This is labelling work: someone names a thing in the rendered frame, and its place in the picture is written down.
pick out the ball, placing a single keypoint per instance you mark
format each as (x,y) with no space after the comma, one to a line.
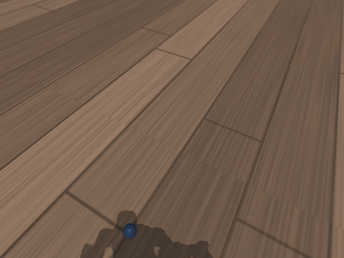
(129,231)

